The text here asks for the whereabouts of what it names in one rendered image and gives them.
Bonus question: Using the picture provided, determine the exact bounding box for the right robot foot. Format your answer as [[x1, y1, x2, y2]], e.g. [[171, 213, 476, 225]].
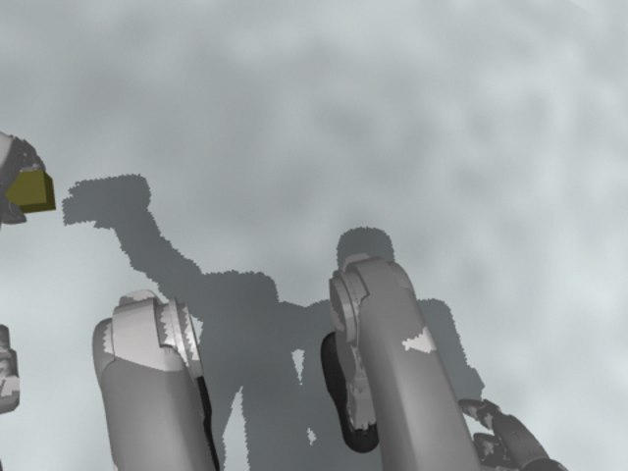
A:
[[321, 332, 379, 453]]

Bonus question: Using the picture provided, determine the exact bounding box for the right robot hand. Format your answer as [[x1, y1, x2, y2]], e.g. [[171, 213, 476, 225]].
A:
[[458, 398, 550, 471]]

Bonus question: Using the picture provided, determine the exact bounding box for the left robot foot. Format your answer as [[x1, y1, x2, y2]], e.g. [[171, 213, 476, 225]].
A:
[[197, 376, 220, 471]]

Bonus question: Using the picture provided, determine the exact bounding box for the left robot arm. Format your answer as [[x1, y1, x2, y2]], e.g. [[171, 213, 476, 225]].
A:
[[0, 200, 20, 471]]

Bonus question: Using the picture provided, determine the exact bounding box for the left robot hand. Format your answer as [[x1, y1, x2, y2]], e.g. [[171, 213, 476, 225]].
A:
[[0, 131, 46, 225]]

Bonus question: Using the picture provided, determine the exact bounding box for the small box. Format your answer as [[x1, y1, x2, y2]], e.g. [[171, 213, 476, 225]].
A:
[[4, 170, 56, 214]]

